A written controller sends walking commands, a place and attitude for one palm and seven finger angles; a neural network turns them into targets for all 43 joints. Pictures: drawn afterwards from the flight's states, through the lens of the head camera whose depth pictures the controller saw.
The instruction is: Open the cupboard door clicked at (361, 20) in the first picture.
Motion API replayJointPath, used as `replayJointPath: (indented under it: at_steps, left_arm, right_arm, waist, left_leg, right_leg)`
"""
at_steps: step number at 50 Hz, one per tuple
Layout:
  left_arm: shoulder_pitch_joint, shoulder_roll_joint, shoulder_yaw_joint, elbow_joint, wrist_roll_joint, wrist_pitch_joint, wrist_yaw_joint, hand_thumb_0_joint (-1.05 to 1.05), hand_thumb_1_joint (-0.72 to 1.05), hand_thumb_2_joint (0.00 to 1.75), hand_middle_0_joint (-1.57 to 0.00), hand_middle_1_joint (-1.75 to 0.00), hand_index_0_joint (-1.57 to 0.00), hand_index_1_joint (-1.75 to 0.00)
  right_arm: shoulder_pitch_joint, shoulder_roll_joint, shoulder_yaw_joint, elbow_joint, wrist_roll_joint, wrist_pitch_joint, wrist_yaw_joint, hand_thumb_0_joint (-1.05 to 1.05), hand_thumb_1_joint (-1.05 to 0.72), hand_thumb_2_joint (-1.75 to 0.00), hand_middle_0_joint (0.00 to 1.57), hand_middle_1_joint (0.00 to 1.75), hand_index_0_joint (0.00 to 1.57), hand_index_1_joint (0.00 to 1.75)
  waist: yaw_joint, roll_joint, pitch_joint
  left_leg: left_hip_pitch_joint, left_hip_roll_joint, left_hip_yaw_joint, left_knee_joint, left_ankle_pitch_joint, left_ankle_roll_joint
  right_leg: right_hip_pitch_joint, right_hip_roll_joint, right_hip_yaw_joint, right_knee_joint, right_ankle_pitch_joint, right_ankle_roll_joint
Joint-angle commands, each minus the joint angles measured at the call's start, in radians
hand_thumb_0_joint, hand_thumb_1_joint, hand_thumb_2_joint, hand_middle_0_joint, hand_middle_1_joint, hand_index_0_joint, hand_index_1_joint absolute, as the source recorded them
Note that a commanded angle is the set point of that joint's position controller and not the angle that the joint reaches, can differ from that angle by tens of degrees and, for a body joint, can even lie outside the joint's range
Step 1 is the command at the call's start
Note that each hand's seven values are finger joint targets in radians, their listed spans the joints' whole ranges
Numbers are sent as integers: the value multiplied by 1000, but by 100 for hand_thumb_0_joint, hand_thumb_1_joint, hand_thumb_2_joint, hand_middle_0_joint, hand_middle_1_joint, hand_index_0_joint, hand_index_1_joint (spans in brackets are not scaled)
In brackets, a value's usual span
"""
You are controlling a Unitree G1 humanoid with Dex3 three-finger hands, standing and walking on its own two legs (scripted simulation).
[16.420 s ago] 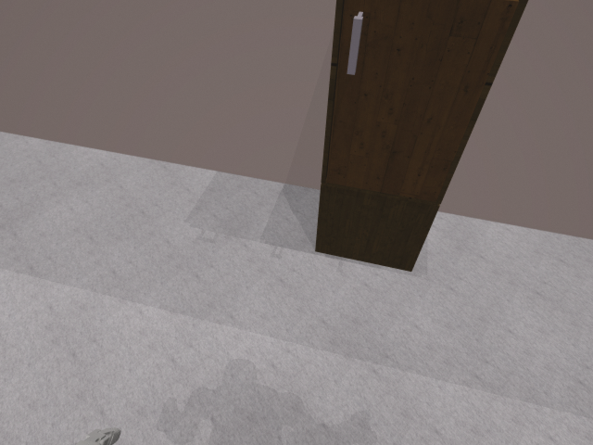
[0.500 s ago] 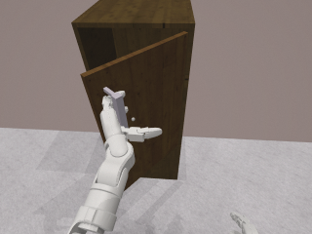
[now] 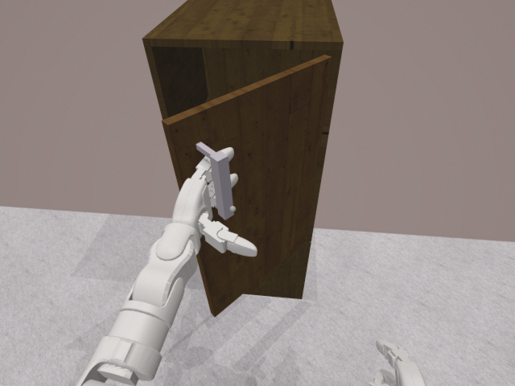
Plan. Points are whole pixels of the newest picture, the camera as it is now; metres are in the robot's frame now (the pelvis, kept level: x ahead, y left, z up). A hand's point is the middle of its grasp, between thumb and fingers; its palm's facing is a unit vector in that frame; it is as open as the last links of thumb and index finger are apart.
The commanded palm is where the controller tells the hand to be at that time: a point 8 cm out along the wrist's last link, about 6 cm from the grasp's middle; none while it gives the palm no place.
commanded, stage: slide the hand sideways off the handle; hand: left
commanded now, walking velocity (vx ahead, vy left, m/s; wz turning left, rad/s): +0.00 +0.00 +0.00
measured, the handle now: (214, 181) +0.40 +0.11 +0.14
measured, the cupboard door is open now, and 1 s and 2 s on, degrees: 49 49 49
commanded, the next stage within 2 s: draw the hand back to the body in 0.94 s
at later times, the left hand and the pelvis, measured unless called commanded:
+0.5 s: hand (208, 231) +0.30 +0.10 +0.13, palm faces -0.04 -1.00 +0.01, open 16.3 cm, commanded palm +0.27 +0.16 +0.13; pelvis +0.00 +0.00 +0.00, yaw -2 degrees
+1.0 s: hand (180, 257) +0.25 +0.13 +0.12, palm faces +0.00 -1.00 -0.03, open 16.4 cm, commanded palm +0.24 +0.18 +0.13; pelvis +0.01 -0.02 +0.00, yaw -1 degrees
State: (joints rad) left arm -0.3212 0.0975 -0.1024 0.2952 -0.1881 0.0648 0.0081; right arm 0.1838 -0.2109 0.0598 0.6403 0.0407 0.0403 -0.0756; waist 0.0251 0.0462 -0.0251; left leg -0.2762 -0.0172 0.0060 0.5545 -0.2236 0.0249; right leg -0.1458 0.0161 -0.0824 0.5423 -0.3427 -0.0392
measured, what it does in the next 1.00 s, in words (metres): stands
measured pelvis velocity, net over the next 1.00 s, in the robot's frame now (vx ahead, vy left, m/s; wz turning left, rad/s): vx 0.01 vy -0.02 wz -0.01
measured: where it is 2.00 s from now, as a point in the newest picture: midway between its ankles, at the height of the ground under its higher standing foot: outside the picture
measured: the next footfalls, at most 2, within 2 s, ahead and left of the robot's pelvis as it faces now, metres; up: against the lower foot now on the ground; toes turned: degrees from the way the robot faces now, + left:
none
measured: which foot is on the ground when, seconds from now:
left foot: down 0.00-1.00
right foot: down 0.00-1.00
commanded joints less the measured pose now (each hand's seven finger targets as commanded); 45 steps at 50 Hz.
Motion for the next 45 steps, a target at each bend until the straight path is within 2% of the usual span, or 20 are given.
replayJointPath:
  at_steps: [1,2,4,5,9,11,13,14,17,19,22,26,29,30,33,36,41,42,44,45]
  left_arm:
    - [-303,-24,59,-234,-16,-62,29,0,-50,30,-15,-30,-15,-30]
    - [-276,-37,38,-264,4,-66,42,0,-50,30,-15,-30,-15,-30]
    - [-243,10,58,-276,44,-73,68,0,-50,30,-15,-30,-15,-30]
    - [-252,3,46,-306,56,-77,71,0,-50,30,-15,-30,-15,-30]
    - [-253,56,69,-373,72,-74,72,0,-50,30,-15,-30,-15,-30]
    - [-208,29,53,-409,65,-70,66,0,-50,30,-15,-30,-15,-30]
    - [-161,54,83,-416,51,-57,60,0,-50,30,-15,-30,-15,-30]
    - [-154,48,74,-408,46,-49,54,0,-50,30,-15,-30,-15,-30]
    - [-141,77,103,-459,36,-37,44,0,-50,30,-15,-30,-15,-30]
    - [-98,66,82,-500,33,-39,32,0,-50,30,-15,-30,-15,-30]
    - [-15,68,91,-558,25,-41,13,0,-50,30,-15,-30,-15,-30]
    - [84,115,135,-582,15,-25,-10,0,-50,30,-15,-30,-15,-30]
    - [92,135,143,-626,12,-17,-29,0,-50,30,-15,-30,-15,-30]
    - [102,141,148,-657,10,-21,-37,0,-50,30,-15,-30,-15,-30]
    - [156,150,169,-701,-9,-30,-62,0,-50,30,-15,-30,-15,-30]
    - [194,155,173,-702,-22,-33,-82,0,-50,30,-15,-30,-15,-30]
    - [266,176,197,-696,-32,-28,-108,0,-50,30,-15,-30,-15,-30]
    - [255,174,189,-708,-31,-27,-113,0,-50,30,-15,-30,-15,-30]
    - [277,223,245,-700,-41,-28,-117,0,-50,30,-15,-30,-15,-30]
    - [291,230,262,-718,-44,-34,-121,0,-50,30,-15,-30,-15,-30]
  right_arm:
    - [-150,-86,-30,-178,-5,-85,17,0,-90,-90,20,30,20,30]
    - [-149,-87,-31,-187,-7,-87,27,0,-90,-90,20,30,20,30]
    - [-141,-92,-36,-191,-12,-82,38,0,-90,-90,20,30,20,30]
    - [-142,-89,-37,-200,-12,-81,43,0,-90,-90,20,30,20,30]
    - [-157,-91,-36,-213,-12,-74,40,0,-90,-90,20,30,20,30]
    - [-169,-83,-34,-222,-12,-79,39,0,-90,-90,20,30,20,30]
    - [-170,-87,-31,-221,-10,-77,36,0,-90,-90,20,30,20,30]
    - [-168,-88,-29,-219,-10,-74,34,0,-90,-90,20,30,20,30]
    - [-178,-88,-30,-223,-9,-81,26,0,-90,-90,20,30,20,30]
    - [-177,-89,-29,-230,-9,-89,28,0,-90,-90,20,30,20,30]
    - [-177,-85,-28,-234,-9,-98,32,0,-90,-90,20,30,20,30]
    - [-176,-90,-26,-238,-9,-99,31,0,-90,-90,20,30,20,30]
    - [-176,-93,-27,-243,-8,-102,26,0,-90,-90,20,30,20,30]
    - [-183,-92,-28,-247,-7,-108,25,0,-90,-90,20,30,20,30]
    - [-177,-92,-28,-248,-8,-122,20,0,-90,-90,20,30,20,30]
    - [-172,-94,-25,-244,-6,-135,16,0,-90,-90,20,30,20,30]
    - [-165,-100,-26,-247,-4,-150,9,0,-90,-90,20,30,20,30]
    - [-167,-101,-24,-249,-4,-154,7,0,-90,-90,20,30,20,30]
    - [-159,-105,-28,-242,-5,-160,4,0,-90,-90,20,30,20,30]
    - [-163,-104,-28,-246,-5,-164,2,0,-90,-90,20,30,20,30]
  waist:
    - [1,-92,-172]
    - [2,-81,-173]
    - [5,-86,-171]
    - [0,-79,-180]
    - [-4,-56,-170]
    - [3,-19,-173]
    - [8,-30,-167]
    - [2,-69,-153]
    - [1,-62,-147]
    - [1,-81,-154]
    - [9,-23,-167]
    - [9,-52,-132]
    - [-3,-64,-116]
    - [-1,-35,-121]
    - [2,-41,-149]
    - [-4,-16,-106]
    - [0,-53,-87]
    - [-2,-33,-83]
    - [3,-70,-97]
    - [9,-52,-113]
  left_leg:
    - [201,12,-55,-82,69,-2]
    - [199,14,-48,-84,76,-2]
    - [184,18,-41,-85,65,0]
    - [185,18,-38,-85,57,0]
    - [183,21,-28,-87,33,3]
    - [197,22,-24,-93,34,-1]
    - [192,24,-25,-98,38,-3]
    - [184,24,-29,-100,25,-1]
    - [194,22,-21,-98,39,2]
    - [200,23,-24,-95,60,4]
    - [219,21,-21,-93,93,0]
    - [193,17,-14,-91,93,4]
    - [196,16,-13,-83,96,9]
    - [203,14,-11,-81,103,8]
    - [215,11,-11,-72,134,9]
    - [201,11,-16,-71,111,8]
    - [175,6,-18,-69,86,10]
    - [176,4,-18,-66,88,11]
    - [168,4,-18,-60,87,13]
    - [171,2,-15,-58,105,13]
  right_leg:
    - [-148,16,24,-113,157,3]
    - [-146,15,25,-109,160,4]
    - [-144,15,32,-108,145,6]
    - [-144,13,35,-107,137,6]
    - [-134,14,48,-120,117,5]
    - [-131,16,45,-121,116,3]
    - [-121,20,42,-125,121,2]
    - [-119,22,40,-133,109,6]
    - [-120,20,46,-144,124,9]
    - [-107,21,45,-141,142,10]
    - [-102,21,44,-133,182,7]
    - [-93,18,51,-143,206,13]
    - [-101,17,55,-151,210,18]
    - [-101,14,59,-150,221,18]
    - [-86,15,56,-139,268,19]
    - [-109,14,56,-145,245,21]
    - [-109,8,59,-152,222,27]
    - [-116,6,63,-151,226,27]
    - [-103,4,72,-160,226,33]
    - [-89,-1,76,-154,255,32]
